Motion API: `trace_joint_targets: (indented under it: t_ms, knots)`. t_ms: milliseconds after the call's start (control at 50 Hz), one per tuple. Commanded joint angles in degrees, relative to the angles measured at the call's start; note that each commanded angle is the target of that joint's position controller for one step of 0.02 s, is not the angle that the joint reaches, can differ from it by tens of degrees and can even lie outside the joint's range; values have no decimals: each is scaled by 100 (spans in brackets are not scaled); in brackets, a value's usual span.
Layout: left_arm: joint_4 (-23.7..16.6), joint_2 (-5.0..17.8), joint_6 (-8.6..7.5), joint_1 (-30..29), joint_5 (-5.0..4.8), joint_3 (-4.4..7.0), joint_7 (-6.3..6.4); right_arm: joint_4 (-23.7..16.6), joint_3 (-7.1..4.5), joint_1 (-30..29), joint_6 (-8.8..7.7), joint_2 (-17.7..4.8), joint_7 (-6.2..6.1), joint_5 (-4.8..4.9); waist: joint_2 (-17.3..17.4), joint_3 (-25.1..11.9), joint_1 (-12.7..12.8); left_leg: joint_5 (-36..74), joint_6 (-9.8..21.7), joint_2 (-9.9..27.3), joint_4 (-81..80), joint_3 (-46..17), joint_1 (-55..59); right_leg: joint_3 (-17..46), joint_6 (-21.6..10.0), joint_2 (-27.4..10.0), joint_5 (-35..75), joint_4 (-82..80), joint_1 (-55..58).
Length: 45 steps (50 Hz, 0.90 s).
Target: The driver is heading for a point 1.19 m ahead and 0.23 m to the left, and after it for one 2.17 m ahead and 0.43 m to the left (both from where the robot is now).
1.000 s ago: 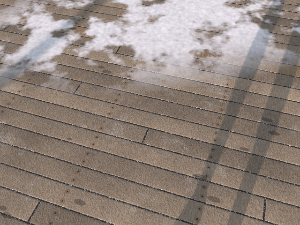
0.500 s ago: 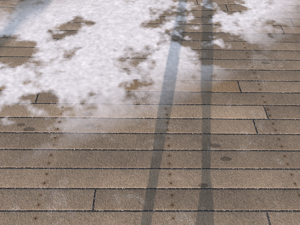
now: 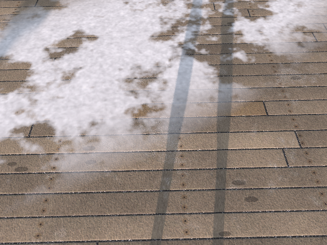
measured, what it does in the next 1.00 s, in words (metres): walks ahead, turning left: left foot, then right foot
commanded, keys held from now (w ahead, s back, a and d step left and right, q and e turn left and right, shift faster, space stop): q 0.12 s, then w+q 0.36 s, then w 0.24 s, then no key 0.16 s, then e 0.12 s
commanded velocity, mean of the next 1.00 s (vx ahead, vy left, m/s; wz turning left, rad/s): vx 0.28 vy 0.00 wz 0.31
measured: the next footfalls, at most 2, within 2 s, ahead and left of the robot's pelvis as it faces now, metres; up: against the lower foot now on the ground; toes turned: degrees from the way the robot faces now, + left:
left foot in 0.08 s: +0.05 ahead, +0.13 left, +0.00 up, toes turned +4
right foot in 0.44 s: +0.16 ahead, -0.10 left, +0.00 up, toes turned +17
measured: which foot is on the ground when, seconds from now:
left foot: up 0.00-0.06, down 0.08-0.44, up 0.46-0.84, down 0.86-1.00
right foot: down 0.00-0.10, up 0.12-0.42, down 0.44-0.88, up 0.90-1.00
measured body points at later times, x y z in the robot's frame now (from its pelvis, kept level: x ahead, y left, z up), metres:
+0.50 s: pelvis +0.09 -0.01 +0.00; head +0.10 -0.01 +0.45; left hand +0.17 +0.30 -0.09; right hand +0.24 -0.26 -0.11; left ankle +0.01 +0.12 -0.70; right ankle +0.12 -0.11 -0.73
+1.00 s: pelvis +0.27 +0.11 +0.00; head +0.31 +0.14 +0.45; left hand +0.19 +0.38 -0.14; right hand +0.53 -0.05 -0.09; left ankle +0.32 +0.23 -0.73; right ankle +0.23 -0.07 -0.65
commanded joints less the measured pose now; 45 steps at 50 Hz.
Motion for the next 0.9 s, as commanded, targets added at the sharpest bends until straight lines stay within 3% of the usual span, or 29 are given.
trace_joint_targets:
  t_ms: [20,80,100,120,140,160,180,220,240,300,360,400,420,440,460,480,500,520,560,600,660,700,760,800,840,860,880,900]
  knots:
    - [-310,1100,-6,-327,-75,329,156,-260,-178,341,22,-608,-21,-3,-946,-582,-64,385,193,-123,-211,277,683,1084,-962,-1537,-505,-1084,76]
    - [-186,1057,76,-260,-204,359,245,-362,-207,333,23,-589,36,-63,-745,-364,-141,853,571,-135,-937,234,795,900,-630,-1458,-789,-711,115]
    - [-139,941,85,-129,-214,352,261,-449,-257,310,19,-809,37,-101,-211,-226,-95,1611,831,202,-1591,-343,779,545,-290,-1155,-831,-107,20]
    - [-224,689,76,19,-126,325,269,-499,-385,215,25,-1301,-7,-55,1095,-109,216,1955,1367,879,-2218,-1487,705,-329,204,-248,-1155,869,-336]
    - [-348,715,64,-525,-95,328,293,-496,-433,403,-14,-1354,-4,-32,1446,27,-203,980,1846,1282,-2817,-2392,821,-331,327,245,-1673,1568,-900]
    - [-480,841,31,-857,-149,389,259,-433,-430,741,-112,-1267,-19,-94,1377,-17,-443,198,2061,1470,-3131,-2904,1155,162,293,181,-2403,2604,-1504]
    - [-429,866,-9,-692,-222,441,197,-440,-411,687,-219,-1172,-27,-77,1076,-81,-303,-561,1980,1369,-3153,-2892,1368,482,231,7,-2313,3047,-1805]
    - [-337,943,-126,-546,-240,486,99,-535,-377,406,-325,-971,-42,92,732,-64,-143,-986,1681,1143,-3149,-2606,1684,613,191,-238,-1669,2721,-2078]
    - [-338,885,-213,-674,-223,472,58,-549,-364,394,-310,-908,-65,121,670,-92,-182,-815,1596,1003,-3168,-2431,1750,542,227,-230,-1453,2332,-1955]
    - [-310,640,-422,-808,-239,390,-68,-603,-417,450,-269,-1015,-106,99,675,-242,-234,-142,1534,615,-3035,-1945,1546,338,335,-15,-1050,1175,-1060]
    - [-238,764,-495,-577,-336,412,-121,-701,-461,426,-235,-1138,-61,128,801,-316,-121,-244,1559,532,-2927,-2061,970,238,378,136,-862,305,17]
    - [-77,864,-518,-126,-366,464,-100,-781,-416,288,-204,-997,-39,142,707,-322,172,-459,1373,330,-2646,-2121,473,206,330,110,-249,-405,942]
    - [38,983,-521,264,-356,514,-58,-828,-357,241,-211,-793,-25,124,587,-431,352,-602,1187,127,-2248,-2016,35,320,257,-123,-237,-537,1637]
    - [190,1241,-523,1027,-288,584,11,-916,-246,147,-227,-396,-4,87,2,-754,643,-1029,883,-243,-956,-1557,-804,1215,4,-1005,-858,-739,2693]
    - [267,1816,-484,1441,-109,678,25,-1245,-165,123,-306,-83,5,157,-1395,-770,601,-1388,660,-846,588,-756,-2181,3348,-678,-2271,-2637,-1446,3175]
    - [246,1772,-519,1193,-62,668,-6,-1334,-255,124,-380,-549,12,219,-1402,-296,456,-1143,609,-334,1538,-844,-2736,4122,-1098,-2731,-3502,-1723,2660]
    - [183,1322,-559,934,-155,545,-3,-1209,-343,136,-398,-832,38,202,-1105,86,380,-651,600,-180,1899,-872,-2881,3603,-1015,-2407,-3381,-1745,2435]
    - [178,1086,-580,788,-186,469,-8,-1055,-362,255,-405,-798,62,154,-957,183,282,-223,577,-128,1991,-824,-2792,2975,-835,-2060,-2788,-1756,2271]
    - [254,942,-583,730,-156,404,-7,-1031,-326,125,-466,-601,115,121,-848,284,236,474,547,13,1876,-788,-2655,2080,-696,-1727,-1466,-1848,2022]
    - [361,953,-605,899,-134,401,-8,-1101,-271,-80,-512,-429,164,100,-727,224,284,939,468,9,1623,-573,-2498,1470,-734,-1534,-457,-1928,1900]
    - [479,1064,-569,1006,-204,403,3,-1329,-161,-563,-541,-237,222,52,-666,213,358,1536,328,109,559,-146,-2166,868,-798,-1390,448,-1991,1733]
    - [559,1168,-532,1173,-246,409,15,-1473,-80,-980,-569,-104,282,69,-698,251,500,1893,311,73,-173,90,-1755,589,-774,-1335,709,-1982,1575]
    - [718,1305,-445,1449,-294,412,15,-1622,-76,-1310,-582,-159,371,89,-724,316,546,1975,405,-130,-877,278,-1192,448,-699,-1450,1508,-1762,1636]
    - [796,1395,-367,1471,-318,424,29,-1648,-149,-1191,-592,-337,413,79,-844,135,341,1919,603,-280,-1198,262,-725,376,-530,-1547,2565,-1314,1919]
    - [773,1405,-327,1311,-334,412,66,-1306,-326,-146,-579,-662,382,-10,-790,-537,-284,2439,902,-580,-1633,406,832,130,-243,-1293,3863,-127,1844]
    - [728,1277,-355,1351,-273,358,79,-1135,-418,450,-554,-915,309,-60,-601,-959,-552,3478,1054,-290,-1614,195,2014,-39,4,-1008,3264,826,1226]
    - [564,822,-412,1663,-16,193,56,-1072,-485,1078,-474,-1416,201,-226,688,-1919,-528,5784,1648,1220,-1058,-1426,3995,-237,357,-421,142,2867,-343]
    - [827,575,-427,2446,-158,75,8,-1089,-386,1007,-426,-1247,233,-189,1494,-3014,-298,5944,2512,2304,-1584,-3106,4521,550,513,65,-3205,4369,-985]
Keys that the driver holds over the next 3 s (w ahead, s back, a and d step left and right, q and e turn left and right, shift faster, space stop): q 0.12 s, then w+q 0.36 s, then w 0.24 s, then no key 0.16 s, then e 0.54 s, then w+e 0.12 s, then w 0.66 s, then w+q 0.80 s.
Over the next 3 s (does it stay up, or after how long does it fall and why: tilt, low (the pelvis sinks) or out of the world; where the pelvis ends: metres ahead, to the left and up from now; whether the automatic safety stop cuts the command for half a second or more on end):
stays up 1.06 0.18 0.00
